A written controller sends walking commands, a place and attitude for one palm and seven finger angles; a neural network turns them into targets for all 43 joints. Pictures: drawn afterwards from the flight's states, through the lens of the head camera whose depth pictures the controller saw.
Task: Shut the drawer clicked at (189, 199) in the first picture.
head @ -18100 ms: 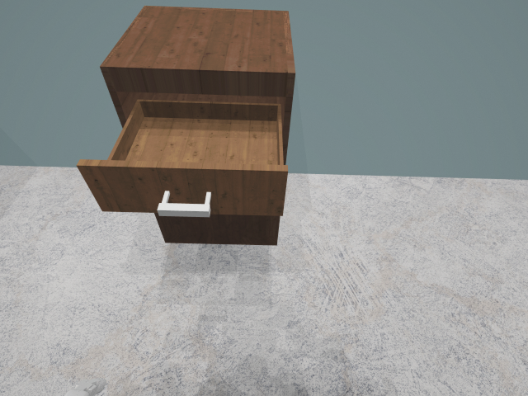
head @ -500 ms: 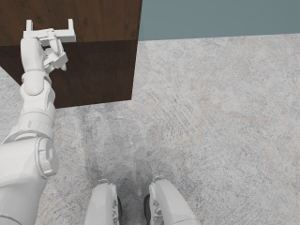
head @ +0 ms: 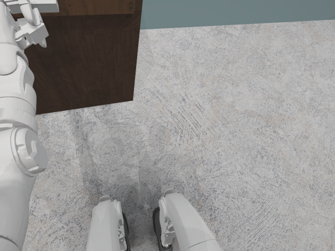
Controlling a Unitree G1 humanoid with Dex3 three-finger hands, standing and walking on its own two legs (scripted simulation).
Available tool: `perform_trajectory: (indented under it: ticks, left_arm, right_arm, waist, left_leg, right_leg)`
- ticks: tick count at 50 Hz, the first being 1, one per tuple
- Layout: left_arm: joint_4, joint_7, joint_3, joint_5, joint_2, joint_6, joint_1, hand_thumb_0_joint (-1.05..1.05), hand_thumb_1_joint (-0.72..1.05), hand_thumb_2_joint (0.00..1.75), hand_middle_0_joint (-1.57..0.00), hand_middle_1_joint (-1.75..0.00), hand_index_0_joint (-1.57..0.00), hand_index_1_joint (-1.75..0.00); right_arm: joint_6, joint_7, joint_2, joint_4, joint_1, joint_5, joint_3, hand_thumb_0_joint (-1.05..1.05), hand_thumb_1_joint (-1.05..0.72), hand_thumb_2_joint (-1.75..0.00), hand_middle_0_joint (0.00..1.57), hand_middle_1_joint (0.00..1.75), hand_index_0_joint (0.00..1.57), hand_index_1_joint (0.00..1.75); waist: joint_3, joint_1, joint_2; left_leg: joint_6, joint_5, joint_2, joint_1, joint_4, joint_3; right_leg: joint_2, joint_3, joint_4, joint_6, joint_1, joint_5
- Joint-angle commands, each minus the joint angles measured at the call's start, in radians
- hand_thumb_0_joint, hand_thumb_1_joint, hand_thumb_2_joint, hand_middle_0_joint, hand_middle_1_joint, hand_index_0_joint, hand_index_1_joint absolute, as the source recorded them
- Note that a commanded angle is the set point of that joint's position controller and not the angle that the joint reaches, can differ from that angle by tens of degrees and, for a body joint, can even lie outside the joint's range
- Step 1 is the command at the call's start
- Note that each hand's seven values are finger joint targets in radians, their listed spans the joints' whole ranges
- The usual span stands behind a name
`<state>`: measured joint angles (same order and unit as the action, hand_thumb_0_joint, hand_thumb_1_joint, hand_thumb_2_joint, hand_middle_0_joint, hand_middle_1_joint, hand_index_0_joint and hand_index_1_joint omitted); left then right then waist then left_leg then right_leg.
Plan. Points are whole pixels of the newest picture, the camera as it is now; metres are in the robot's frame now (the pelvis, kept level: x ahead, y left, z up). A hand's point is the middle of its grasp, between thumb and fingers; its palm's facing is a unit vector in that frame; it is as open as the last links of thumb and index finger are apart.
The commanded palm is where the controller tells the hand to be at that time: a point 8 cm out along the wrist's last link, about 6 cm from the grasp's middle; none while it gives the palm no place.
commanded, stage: push the drawer shut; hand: left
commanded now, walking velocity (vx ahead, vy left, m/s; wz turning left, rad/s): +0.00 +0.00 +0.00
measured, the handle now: out of the picture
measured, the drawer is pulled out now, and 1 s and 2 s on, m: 0.02 0.00 0.00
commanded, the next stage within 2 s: pull the fist back off the drawer in 0.38 s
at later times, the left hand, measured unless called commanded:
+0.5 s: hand (34, 16) +0.61 +0.20 +0.05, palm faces +0.15 -0.99 -0.04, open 3.5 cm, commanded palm +0.64 +0.18 +0.05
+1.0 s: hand (38, 19) +0.60 +0.19 +0.05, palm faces +0.14 -0.99 -0.01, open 3.4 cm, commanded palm +0.58 +0.18 +0.05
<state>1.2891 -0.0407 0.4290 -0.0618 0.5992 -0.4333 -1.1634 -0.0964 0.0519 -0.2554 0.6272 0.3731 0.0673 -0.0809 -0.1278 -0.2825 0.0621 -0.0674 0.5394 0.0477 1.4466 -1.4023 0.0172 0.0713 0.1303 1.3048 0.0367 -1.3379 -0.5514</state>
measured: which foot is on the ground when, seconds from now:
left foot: down 0.00-1.00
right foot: down 0.00-1.00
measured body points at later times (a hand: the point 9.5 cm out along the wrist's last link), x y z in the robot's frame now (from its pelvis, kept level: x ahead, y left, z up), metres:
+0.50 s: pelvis -0.02 -0.01 -0.02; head +0.20 +0.06 +0.37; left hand +0.59 +0.25 +0.06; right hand -0.07 -0.25 -0.09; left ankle +0.04 +0.08 -0.59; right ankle +0.02 -0.11 -0.59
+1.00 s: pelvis -0.02 +0.00 -0.01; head +0.20 +0.06 +0.38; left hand +0.59 +0.24 +0.05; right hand -0.07 -0.23 -0.09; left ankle +0.04 +0.08 -0.59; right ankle +0.02 -0.11 -0.59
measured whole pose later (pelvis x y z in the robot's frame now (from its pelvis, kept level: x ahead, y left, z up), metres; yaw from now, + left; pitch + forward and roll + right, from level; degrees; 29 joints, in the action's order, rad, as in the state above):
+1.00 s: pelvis -0.02 +0.00 -0.01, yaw -1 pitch +35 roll -9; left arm 1.25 -0.03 0.40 -0.08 0.67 -0.29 -1.28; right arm -0.03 0.06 -0.24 0.62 0.43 0.07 -0.12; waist -0.11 -0.32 0.07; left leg -0.08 0.51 0.05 1.54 -1.43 0.03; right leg 0.08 0.15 1.32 0.03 -1.42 -0.52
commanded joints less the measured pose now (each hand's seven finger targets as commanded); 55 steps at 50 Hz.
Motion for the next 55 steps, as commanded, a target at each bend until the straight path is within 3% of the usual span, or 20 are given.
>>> perform_trajectory:
  ticks: [1, 4, 5, 9, 11, 13, 19, 21, 25, 29, 32, 34, 35, 37, 39, 41, 42, 43, 51, 55]
  left_arm:
    - [-0.255, 0.033, 0.006, 0.010, 0.255, -0.067, -0.625, 0.00, 0.90, 0.90, -1.40, -1.60, -1.40, -1.60]
    - [-0.238, 0.047, 0.009, -0.008, 0.287, -0.046, -0.679, 0.00, 0.90, 0.90, -1.40, -1.60, -1.40, -1.60]
    - [-0.254, 0.050, 0.022, -0.016, 0.311, -0.050, -0.704, 0.00, 0.90, 0.90, -1.40, -1.60, -1.40, -1.60]
    - [-0.227, 0.052, 0.007, -0.034, 0.326, -0.030, -0.736, 0.00, 0.90, 0.90, -1.40, -1.60, -1.40, -1.60]
    - [-0.230, 0.050, -0.003, -0.040, 0.324, -0.031, -0.777, 0.00, 0.90, 0.90, -1.40, -1.60, -1.40, -1.60]
    - [-0.240, 0.052, -0.046, -0.041, 0.281, -0.023, -0.820, 0.00, 0.90, 0.90, -1.40, -1.60, -1.40, -1.60]
    - [-0.214, 0.056, -0.087, -0.051, 0.291, 0.005, -0.870, 0.00, 0.90, 0.90, -1.40, -1.60, -1.40, -1.60]
    - [-0.222, 0.051, -0.082, -0.052, 0.317, 0.009, -0.887, 0.00, 0.90, 0.90, -1.40, -1.60, -1.40, -1.60]
    - [-0.199, 0.042, -0.103, -0.047, 0.310, 0.032, -0.887, 0.00, 0.90, 0.90, -1.40, -1.60, -1.40, -1.60]
    - [-0.194, 0.036, -0.077, -0.041, 0.344, 0.054, -0.878, 0.00, 0.90, 0.90, -1.40, -1.60, -1.40, -1.60]
    - [-0.208, 0.031, -0.074, -0.040, 0.338, 0.059, -0.875, 0.00, 0.90, 0.90, -1.40, -1.60, -1.40, -1.60]
    - [-0.200, 0.029, -0.074, -0.032, 0.323, 0.070, -0.860, 0.00, 0.90, 0.90, -1.40, -1.60, -1.40, -1.60]
    - [-0.204, 0.029, -0.048, -0.032, 0.349, 0.067, -0.857, 0.00, 0.90, 0.90, -1.40, -1.60, -1.40, -1.60]
    - [-0.214, 0.025, -0.049, -0.030, 0.340, 0.071, -0.842, 0.00, 0.90, 0.90, -1.40, -1.60, -1.40, -1.60]
    - [-0.190, 0.024, -0.043, -0.024, 0.335, 0.082, -0.806, 0.00, 0.90, 0.90, -1.40, -1.60, -1.40, -1.60]
    - [-0.224, 0.024, -0.020, -0.023, 0.348, 0.075, -0.787, 0.00, 0.90, 0.90, -1.40, -1.60, -1.40, -1.60]
    - [-0.245, 0.024, -0.019, -0.018, 0.334, 0.072, -0.766, 0.00, 0.90, 0.90, -1.40, -1.60, -1.40, -1.60]
    - [-0.258, 0.023, -0.033, -0.012, 0.300, 0.072, -0.750, 0.00, 0.90, 0.90, -1.40, -1.60, -1.40, -1.60]
    - [-0.355, 0.039, -0.015, 0.000, 0.228, 0.048, -0.566, 0.00, 0.90, 0.90, -1.40, -1.60, -1.40, -1.60]
    - [-0.373, 0.048, -0.015, 0.017, 0.178, 0.028, -0.453, 0.00, 0.90, 0.90, -1.40, -1.60, -1.40, -1.60]
  right_arm:
    - [-0.003, -0.012, -0.219, 0.006, 0.255, 0.011, 0.075, 0.00, -0.90, -0.90, 0.20, 0.30, 0.20, 0.30]
    - [0.000, -0.012, -0.222, 0.006, 0.266, 0.015, 0.068, 0.00, -0.90, -0.90, 0.20, 0.30, 0.20, 0.30]
    - [0.002, -0.012, -0.224, 0.007, 0.273, 0.017, 0.067, 0.00, -0.90, -0.90, 0.20, 0.30, 0.20, 0.30]
    - [0.003, -0.010, -0.224, 0.008, 0.287, 0.022, 0.059, 0.00, -0.90, -0.90, 0.20, 0.30, 0.20, 0.30]
    - [0.004, -0.011, -0.226, 0.009, 0.294, 0.020, 0.059, 0.00, -0.90, -0.90, 0.20, 0.30, 0.20, 0.30]
    - [0.011, -0.011, -0.223, 0.016, 0.295, 0.022, 0.058, 0.00, -0.90, -0.90, 0.20, 0.30, 0.20, 0.30]
    - [0.034, -0.025, -0.230, 0.022, 0.294, 0.020, 0.043, 0.00, -0.90, -0.90, 0.20, 0.30, 0.20, 0.30]
    - [0.044, -0.029, -0.233, 0.019, 0.293, 0.018, 0.038, 0.00, -0.90, -0.90, 0.20, 0.30, 0.20, 0.30]
    - [0.065, -0.038, -0.234, 0.025, 0.292, 0.014, 0.028, 0.00, -0.90, -0.90, 0.20, 0.30, 0.20, 0.30]
    - [0.075, -0.042, -0.238, 0.016, 0.290, 0.015, 0.022, 0.00, -0.90, -0.90, 0.20, 0.30, 0.20, 0.30]
    - [0.080, -0.039, -0.238, 0.013, 0.294, 0.016, 0.025, 0.00, -0.90, -0.90, 0.20, 0.30, 0.20, 0.30]
    - [0.082, -0.036, -0.238, 0.011, 0.295, 0.015, 0.026, 0.00, -0.90, -0.90, 0.20, 0.30, 0.20, 0.30]
    - [0.083, -0.035, -0.238, 0.013, 0.303, 0.016, 0.025, 0.00, -0.90, -0.90, 0.20, 0.30, 0.20, 0.30]
    - [0.082, -0.032, -0.239, 0.007, 0.301, 0.015, 0.028, 0.00, -0.90, -0.90, 0.20, 0.30, 0.20, 0.30]
    - [0.080, -0.031, -0.239, 0.004, 0.300, 0.013, 0.027, 0.00, -0.90, -0.90, 0.20, 0.30, 0.20, 0.30]
    - [0.080, -0.027, -0.241, 0.000, 0.306, 0.015, 0.032, 0.00, -0.90, -0.90, 0.20, 0.30, 0.20, 0.30]
    - [0.078, -0.023, -0.239, -0.005, 0.299, 0.014, 0.037, 0.00, -0.90, -0.90, 0.20, 0.30, 0.20, 0.30]
    - [0.077, -0.019, -0.239, -0.004, 0.299, 0.013, 0.042, 0.00, -0.90, -0.90, 0.20, 0.30, 0.20, 0.30]
    - [0.057, 0.006, -0.229, -0.013, 0.289, 0.009, 0.070, 0.00, -0.90, -0.90, 0.20, 0.30, 0.20, 0.30]
    - [0.042, 0.016, -0.219, -0.017, 0.281, 0.006, 0.081, 0.00, -0.90, -0.90, 0.20, 0.30, 0.20, 0.30]
  waist:
    - [-0.615, -0.054, 0.277]
    - [-0.601, -0.074, 0.269]
    - [-0.623, -0.072, 0.301]
    - [-0.615, -0.091, 0.302]
    - [-0.602, -0.104, 0.313]
    - [-0.603, -0.123, 0.339]
    - [-0.565, -0.158, 0.360]
    - [-0.590, -0.155, 0.399]
    - [-0.552, -0.167, 0.403]
    - [-0.556, -0.155, 0.377]
    - [-0.569, -0.145, 0.406]
    - [-0.563, -0.144, 0.381]
    - [-0.568, -0.137, 0.374]
    - [-0.580, -0.126, 0.374]
    - [-0.553, -0.123, 0.331]
    - [-0.576, -0.102, 0.354]
    - [-0.593, -0.086, 0.373]
    - [-0.608, -0.089, 0.362]
    - [-0.646, -0.024, 0.349]
    - [-0.653, -0.007, 0.298]
  left_leg:
    - [0.037, -0.440, 0.019, -0.687, 0.130, 0.161]
    - [0.027, -0.393, 0.016, -0.633, 0.119, 0.155]
    - [0.031, -0.410, 0.019, -0.663, 0.120, 0.165]
    - [0.026, -0.406, 0.019, -0.629, 0.102, 0.163]
    - [0.026, -0.389, 0.022, -0.636, 0.106, 0.171]
    - [0.025, -0.356, 0.021, -0.641, 0.105, 0.177]
    - [0.016, -0.223, 0.023, -0.596, 0.119, 0.189]
    - [0.017, -0.212, 0.023, -0.600, 0.118, 0.188]
    - [0.014, -0.156, 0.028, -0.581, 0.134, 0.194]
    - [0.010, -0.128, 0.022, -0.524, 0.125, 0.182]
    - [0.016, -0.151, 0.025, -0.554, 0.127, 0.192]
    - [0.014, -0.145, 0.024, -0.534, 0.124, 0.188]
    - [0.013, -0.150, 0.025, -0.535, 0.125, 0.189]
    - [0.016, -0.153, 0.025, -0.540, 0.127, 0.191]
    - [0.014, -0.135, 0.026, -0.501, 0.129, 0.188]
    - [0.020, -0.165, 0.030, -0.550, 0.141, 0.200]
    - [0.025, -0.175, 0.029, -0.578, 0.148, 0.202]
    - [0.029, -0.188, 0.035, -0.614, 0.156, 0.218]
    - [0.050, -0.334, 0.042, -0.744, 0.183, 0.224]
    - [0.052, -0.442, 0.037, -0.762, 0.179, 0.195]
  right_leg:
    - [0.008, -0.063, -0.143, -0.004, 0.066, 0.247]
    - [0.009, -0.066, -0.143, -0.006, 0.065, 0.223]
    - [0.009, -0.063, -0.133, -0.003, 0.049, 0.228]
    - [0.012, -0.063, -0.131, -0.004, 0.045, 0.226]
    - [0.011, -0.062, -0.133, -0.005, 0.019, 0.216]
    - [0.011, -0.062, -0.134, -0.004, -0.009, 0.199]
    - [0.009, -0.066, -0.140, -0.005, -0.051, 0.138]
    - [0.009, -0.068, -0.136, -0.003, -0.054, 0.133]
    - [0.009, -0.067, -0.143, -0.003, -0.066, 0.108]
    - [0.009, -0.073, -0.143, -0.004, -0.027, 0.095]
    - [0.007, -0.063, -0.133, -0.002, -0.044, 0.110]
    - [0.008, -0.067, -0.140, -0.003, -0.030, 0.107]
    - [0.009, -0.064, -0.134, -0.002, -0.022, 0.108]
    - [0.010, -0.062, -0.131, -0.002, -0.021, 0.108]
    - [0.010, -0.065, -0.136, -0.004, -0.007, 0.098]
    - [0.009, -0.052, -0.124, -0.002, -0.016, 0.113]
    - [0.009, -0.051, -0.125, 0.000, -0.019, 0.118]
    - [0.009, -0.046, -0.123, -0.001, -0.033, 0.130]
    - [0.004, -0.036, -0.127, 0.001, -0.006, 0.190]
    - [0.006, -0.042, -0.143, 0.000, 0.057, 0.245]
